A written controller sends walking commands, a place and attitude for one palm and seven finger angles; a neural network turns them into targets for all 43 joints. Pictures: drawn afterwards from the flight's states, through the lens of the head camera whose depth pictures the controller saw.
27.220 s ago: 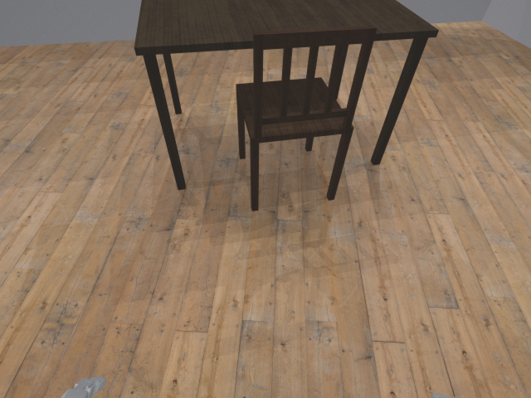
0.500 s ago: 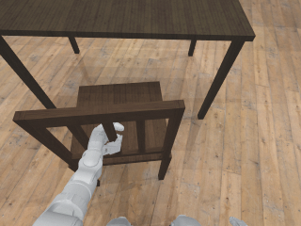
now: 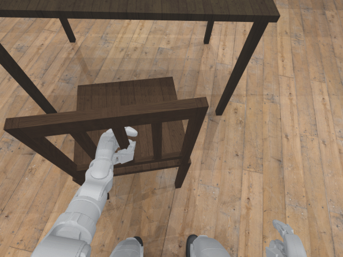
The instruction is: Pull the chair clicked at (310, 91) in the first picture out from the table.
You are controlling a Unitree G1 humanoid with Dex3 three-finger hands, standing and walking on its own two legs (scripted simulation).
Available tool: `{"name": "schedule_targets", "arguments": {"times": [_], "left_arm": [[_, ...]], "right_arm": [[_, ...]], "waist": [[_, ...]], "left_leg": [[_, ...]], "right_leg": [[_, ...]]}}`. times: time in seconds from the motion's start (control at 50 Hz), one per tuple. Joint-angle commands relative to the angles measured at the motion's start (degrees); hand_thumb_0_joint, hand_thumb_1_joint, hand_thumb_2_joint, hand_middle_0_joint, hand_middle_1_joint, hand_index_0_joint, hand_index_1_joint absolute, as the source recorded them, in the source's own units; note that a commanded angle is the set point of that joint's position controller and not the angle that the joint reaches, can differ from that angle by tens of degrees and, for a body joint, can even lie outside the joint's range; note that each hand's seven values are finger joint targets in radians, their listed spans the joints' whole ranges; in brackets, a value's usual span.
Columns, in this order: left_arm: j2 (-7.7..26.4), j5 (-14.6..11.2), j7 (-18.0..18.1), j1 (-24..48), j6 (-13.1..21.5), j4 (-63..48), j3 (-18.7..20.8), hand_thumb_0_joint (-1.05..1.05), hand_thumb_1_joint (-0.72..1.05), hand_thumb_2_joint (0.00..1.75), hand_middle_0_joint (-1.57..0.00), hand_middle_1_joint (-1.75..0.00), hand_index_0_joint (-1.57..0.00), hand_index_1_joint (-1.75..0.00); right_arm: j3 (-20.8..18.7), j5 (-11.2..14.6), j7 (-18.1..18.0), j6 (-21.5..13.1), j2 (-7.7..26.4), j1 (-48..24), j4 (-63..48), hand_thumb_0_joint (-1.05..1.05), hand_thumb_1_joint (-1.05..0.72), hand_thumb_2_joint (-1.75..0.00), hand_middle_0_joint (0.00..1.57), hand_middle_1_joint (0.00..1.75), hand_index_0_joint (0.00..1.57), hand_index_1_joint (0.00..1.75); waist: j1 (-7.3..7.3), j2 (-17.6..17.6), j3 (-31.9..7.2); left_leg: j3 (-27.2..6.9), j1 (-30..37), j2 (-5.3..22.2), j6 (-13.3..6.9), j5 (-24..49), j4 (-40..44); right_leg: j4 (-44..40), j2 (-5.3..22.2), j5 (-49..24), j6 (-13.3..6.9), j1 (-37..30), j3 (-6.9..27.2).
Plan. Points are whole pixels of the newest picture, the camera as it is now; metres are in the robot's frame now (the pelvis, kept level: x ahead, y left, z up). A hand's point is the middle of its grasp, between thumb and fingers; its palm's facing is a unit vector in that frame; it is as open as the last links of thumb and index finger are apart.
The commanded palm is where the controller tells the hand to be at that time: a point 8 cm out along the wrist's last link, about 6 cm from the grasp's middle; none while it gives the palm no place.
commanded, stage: step backward, pulling the chair out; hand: left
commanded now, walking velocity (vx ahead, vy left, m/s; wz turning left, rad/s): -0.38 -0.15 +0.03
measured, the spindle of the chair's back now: (125, 145) +0.39 +0.13 -0.10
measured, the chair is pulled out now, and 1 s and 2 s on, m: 0.30 0.51 0.62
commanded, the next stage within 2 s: stop walking, hand still on the chair in 0.96 s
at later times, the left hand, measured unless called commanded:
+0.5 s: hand (131, 189) +0.26 +0.10 -0.07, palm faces +0.01 -0.98 -0.17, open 5.6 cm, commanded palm +0.24 +0.15 -0.07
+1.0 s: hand (129, 242) +0.15 +0.09 -0.06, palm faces +0.04 -0.98 -0.18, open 5.6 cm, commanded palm +0.13 +0.15 -0.07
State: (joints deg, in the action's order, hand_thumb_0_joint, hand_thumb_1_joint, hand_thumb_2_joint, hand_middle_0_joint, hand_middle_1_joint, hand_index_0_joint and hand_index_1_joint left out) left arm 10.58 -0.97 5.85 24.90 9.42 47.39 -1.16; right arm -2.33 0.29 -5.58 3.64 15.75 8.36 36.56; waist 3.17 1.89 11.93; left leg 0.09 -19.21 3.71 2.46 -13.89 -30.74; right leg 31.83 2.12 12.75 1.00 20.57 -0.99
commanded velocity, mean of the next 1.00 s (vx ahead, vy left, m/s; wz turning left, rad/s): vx -0.34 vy -0.02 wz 0.04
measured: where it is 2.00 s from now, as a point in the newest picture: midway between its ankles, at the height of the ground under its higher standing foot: outside the picture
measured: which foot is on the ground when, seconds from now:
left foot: down 0.00-0.22, up 0.24-0.50, down 0.52-0.86, up 0.88-1.00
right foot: down 0.00-0.60, up 0.62-0.76, down 0.78-1.00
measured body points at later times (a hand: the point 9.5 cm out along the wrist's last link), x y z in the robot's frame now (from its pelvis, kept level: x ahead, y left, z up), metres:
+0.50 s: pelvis -0.09 -0.02 +0.00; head +0.01 -0.03 +0.44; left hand +0.26 +0.15 -0.05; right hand +0.02 -0.30 -0.13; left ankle -0.15 +0.13 -0.72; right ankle -0.04 -0.13 -0.73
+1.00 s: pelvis -0.20 -0.03 +0.00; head -0.10 -0.06 +0.44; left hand +0.14 +0.14 -0.05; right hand -0.09 -0.29 -0.14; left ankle -0.24 +0.12 -0.68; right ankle -0.14 -0.14 -0.73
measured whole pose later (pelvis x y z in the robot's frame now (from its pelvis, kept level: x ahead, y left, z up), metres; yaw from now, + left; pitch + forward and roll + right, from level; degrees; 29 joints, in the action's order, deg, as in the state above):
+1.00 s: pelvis -0.20 -0.03 +0.00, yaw +2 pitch +2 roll +1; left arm 7.2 -2.5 5.2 27.4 12.2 57.4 3.4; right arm -1.0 1.3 -4.2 2.0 14.5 9.4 41.5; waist 3.1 -2.2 11.0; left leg -2.1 -23.9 1.3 2.9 -27.4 -53.4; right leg 27.9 1.8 9.3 -1.4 20.5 -3.3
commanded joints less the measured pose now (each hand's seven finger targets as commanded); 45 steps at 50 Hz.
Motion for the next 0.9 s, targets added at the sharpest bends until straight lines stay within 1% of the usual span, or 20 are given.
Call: {"name": "schedule_targets", "arguments": {"times": [0.0, 0.12, 0.16, 0.18, 0.2, 0.22, 0.26, 0.3, 0.42, 0.46, 0.5, 0.56, 0.58, 0.6, 0.66, 0.76, 0.8, 0.82, 0.84, 0.88], "left_arm": [[3.05, 0.62, -1.59, 8.53, 4.73, -14.97, -0.03, 0.00, 0.90, 0.90, -0.50, -1.45, -0.50, -1.45], [5.58, 0.81, -1.25, 9.59, 5.64, -12.54, 2.40, 0.00, 0.90, 0.90, -0.50, -1.45, -0.50, -1.45], [8.36, 1.27, -1.26, 8.65, 6.08, -10.48, 4.53, 0.00, 0.90, 0.90, -0.50, -1.45, -0.50, -1.45], [8.97, 1.42, -1.18, 9.50, 6.24, -9.91, 4.74, 0.00, 0.90, 0.90, -0.50, -1.45, -0.50, -1.45], [11.94, 0.82, -0.67, 10.18, 6.75, -8.78, 7.12, 0.00, 0.90, 0.90, -0.50, -1.45, -0.50, -1.45], [12.42, 0.73, -0.44, 10.56, 6.22, -6.86, 7.71, 0.00, 0.90, 0.90, -0.50, -1.45, -0.50, -1.45], [10.62, 0.77, -0.37, 9.92, 4.98, -3.88, 6.73, 0.00, 0.90, 0.90, -0.50, -1.45, -0.50, -1.45], [10.10, 1.12, 0.11, 9.98, 4.94, -3.26, 7.37, 0.00, 0.90, 0.90, -0.50, -1.45, -0.50, -1.45], [6.62, -0.15, 0.50, 11.38, 3.48, -1.20, 3.83, 0.00, 0.90, 0.90, -0.50, -1.45, -0.50, -1.45], [6.37, -0.46, 0.58, 11.25, 3.16, -1.79, 2.35, 0.00, 0.90, 0.90, -0.50, -1.45, -0.50, -1.45], [4.46, -0.88, 0.48, 12.02, 3.19, -5.48, 0.09, 0.00, 0.90, 0.90, -0.50, -1.45, -0.50, -1.45], [1.62, -0.58, -0.66, 13.42, 4.16, -11.03, -1.49, 0.00, 0.90, 0.90, -0.50, -1.45, -0.50, -1.45], [0.49, -0.19, -1.27, 13.90, 4.52, -13.61, -2.36, 0.00, 0.90, 0.90, -0.50, -1.45, -0.50, -1.45], [1.05, 0.40, -1.46, 13.35, 4.71, -13.79, -1.75, 0.00, 0.90, 0.90, -0.50, -1.45, -0.50, -1.45], [2.31, -0.37, -1.18, 10.11, 4.51, -13.92, 0.52, 0.00, 0.90, 0.90, -0.50, -1.45, -0.50, -1.45], [5.21, 1.16, -1.13, 14.20, 5.71, -8.31, 1.71, 0.00, 0.90, 0.90, -0.50, -1.45, -0.50, -1.45], [6.68, 1.69, -0.99, 15.27, 6.10, -5.52, 1.99, 0.00, 0.90, 0.90, -0.50, -1.45, -0.50, -1.45], [10.27, 0.64, -0.25, 15.82, 5.77, -2.89, 5.45, 0.00, 0.90, 0.90, -0.50, -1.45, -0.50, -1.45], [9.99, 0.50, -0.36, 14.12, 5.24, -0.21, 5.90, 0.00, 0.90, 0.90, -0.50, -1.45, -0.50, -1.45], [9.00, 0.39, -0.50, 12.65, 4.39, 2.35, 5.80, 0.00, 0.90, 0.90, -0.50, -1.45, -0.50, -1.45]], "right_arm": [[-1.37, -1.25, 1.92, -2.08, 4.99, 3.90, -4.56, 0.00, -0.90, -0.90, 0.20, 0.30, 0.20, 0.30], [-1.74, -0.97, 2.51, -3.85, 5.11, 4.51, -2.46, 0.00, -0.90, -0.90, 0.20, 0.30, 0.20, 0.30], [-1.53, -0.60, 2.24, -4.05, 5.37, 4.54, -1.92, 0.00, -0.90, -0.90, 0.20, 0.30, 0.20, 0.30], [-1.56, -0.08, 1.89, -3.93, 4.25, 4.38, -1.86, 0.00, -0.90, -0.90, 0.20, 0.30, 0.20, 0.30], [-2.21, 0.76, 0.91, -3.95, 3.80, 5.58, -1.96, 0.00, -0.90, -0.90, 0.20, 0.30, 0.20, 0.30], [-2.18, 1.03, 0.30, -4.29, 5.09, 1.63, -2.59, 0.00, -0.90, -0.90, 0.20, 0.30, 0.20, 0.30], [-0.97, 0.65, 0.24, -4.58, 4.59, -0.36, -1.58, 0.00, -0.90, -0.90, 0.20, 0.30, 0.20, 0.30], [0.39, 0.32, 0.31, -4.64, 3.20, -0.31, -0.22, 0.00, -0.90, -0.90, 0.20, 0.30, 0.20, 0.30], [-0.24, 1.27, -1.03, -3.61, 5.18, 3.33, -0.08, 0.00, -0.90, -0.90, 0.20, 0.30, 0.20, 0.30], [-0.54, 1.42, -1.63, -3.02, 5.87, 4.73, 0.14, 0.00, -0.90, -0.90, 0.20, 0.30, 0.20, 0.30], [-1.33, 0.99, -1.86, -2.41, 7.24, 4.83, -1.24, 0.00, -0.90, -0.90, 0.20, 0.30, 0.20, 0.30], [-1.98, 0.40, -0.61, -2.02, 6.58, 5.08, -3.45, 0.00, -0.90, -0.90, 0.20, 0.30, 0.20, 0.30], [-1.43, -0.70, 0.25, -2.23, 5.58, 4.37, -3.80, 0.00, -0.90, -0.90, 0.20, 0.30, 0.20, 0.30], [-1.40, -1.36, 1.20, -2.49, 5.23, 3.63, -3.70, 0.00, -0.90, -0.90, 0.20, 0.30, 0.20, 0.30], [-1.89, -0.69, 2.41, -3.12, 5.55, 4.55, -3.62, 0.00, -0.90, -0.90, 0.20, 0.30, 0.20, 0.30], [-2.01, -0.41, 2.46, -4.24, 5.82, 6.69, -0.89, 0.00, -0.90, -0.90, 0.20, 0.30, 0.20, 0.30], [-1.40, 0.21, 2.08, -3.72, 4.18, 7.17, -0.69, 0.00, -0.90, -0.90, 0.20, 0.30, 0.20, 0.30], [-2.67, 1.12, 1.07, -3.54, 4.78, 7.38, -0.19, 0.00, -0.90, -0.90, 0.20, 0.30, 0.20, 0.30], [-2.63, 1.28, 0.67, -3.67, 5.19, 4.52, -1.08, 0.00, -0.90, -0.90, 0.20, 0.30, 0.20, 0.30], [-1.31, 1.04, 0.75, -3.86, 3.94, 3.88, -0.92, 0.00, -0.90, -0.90, 0.20, 0.30, 0.20, 0.30]], "waist": [[-0.80, -20.42, -29.09], [-0.44, -18.32, -27.87], [-0.95, -13.90, -27.35], [-0.37, -6.84, -29.59], [0.15, 9.30, -31.67], [-1.48, 14.40, -31.30], [-2.31, 6.65, -29.72], [-2.25, 2.42, -29.01], [-2.17, 8.72, -29.58], [-1.39, 5.40, -29.63], [-0.91, -0.20, -29.77], [0.15, -11.65, -29.64], [0.17, -19.06, -29.68], [-0.29, -21.59, -27.27], [-0.97, -15.97, -24.98], [-0.23, -14.43, -24.47], [0.10, -4.98, -27.24], [-0.17, 10.71, -31.91], [-2.07, 12.43, -31.47], [-3.11, 6.07, -29.73]], "left_leg": [[-9.85, 18.49, 15.67, -9.39, 51.78, 3.82], [-7.63, 21.59, 13.73, -7.68, 48.15, -1.87], [-5.88, 17.23, 11.40, -5.90, 41.16, -4.91], [-1.97, 12.56, 7.79, -3.37, 29.90, -7.94], [2.54, 4.07, 1.55, -0.39, 2.70, -14.63], [-1.08, -2.69, -1.96, -0.21, -14.30, -23.44], [-6.72, -6.73, -1.40, -0.59, -14.85, -29.49], [-6.75, -8.39, -1.09, 0.28, -14.40, -25.67], [-3.29, -2.98, -0.63, 0.10, -10.53, -6.69], [-1.36, 2.86, 1.16, -0.11, -0.52, 2.92], [-3.91, 9.21, 7.44, -2.56, 23.63, 10.10], [-5.68, 18.53, 12.70, -6.19, 49.46, 3.78], [-7.95, 20.16, 13.91, -7.04, 55.20, 4.63], [-8.79, 20.03, 15.53, -8.03, 56.85, 5.37], [-7.83, 21.27, 16.84, -8.60, 58.28, 1.71], [-5.24, 21.17, 12.85, -4.78, 46.33, -4.41], [0.72, 10.14, 7.16, -1.46, 23.77, -9.73], [1.75, 2.21, 1.99, 0.39, -4.90, -15.83], [-1.94, -2.77, -0.49, 0.04, -16.69, -22.86], [-5.68, -4.91, -0.16, -0.14, -16.52, -26.83]], "right_leg": [[8.08, -0.95, 12.44, -1.24, -2.05, -0.17], [-5.68, -0.80, 1.48, -1.22, -4.56, 0.54], [-12.33, 0.11, -10.82, -1.14, -10.11, -0.09], [-11.90, 3.26, -24.54, -1.65, -15.13, 1.49], [-10.27, 10.31, -42.51, -3.35, -21.51, 7.95], [-8.12, 16.03, -53.05, -4.70, -21.40, 10.55], [-6.85, 18.90, -48.47, -6.51, -20.04, 9.91], [-4.96, 18.02, -48.48, -8.94, -23.31, 8.15], [-4.65, 16.97, -47.48, -7.81, -24.63, 7.82], [-3.62, 15.32, -41.82, -6.41, -22.63, 6.54], [0.42, 9.38, -33.03, -2.28, -17.79, 1.81], [4.92, 1.58, -16.80, -0.72, -8.32, -0.99], [7.62, 1.21, -4.07, -1.03, -4.88, -1.34], [9.83, 0.08, 8.29, -1.48, -1.30, -1.17], [6.40, -0.78, 8.06, -2.14, -1.28, -0.45], [-12.62, -0.60, -8.42, -1.95, -8.81, -0.38], [-10.58, 7.19, -36.40, -3.85, -19.13, 4.62], [-7.20, 13.12, -50.02, -6.87, -25.46, 10.39], [-6.82, 17.13, -54.23, -6.94, -24.39, 11.21], [-7.03, 18.84, -43.80, -8.47, -21.02, 11.28]]}}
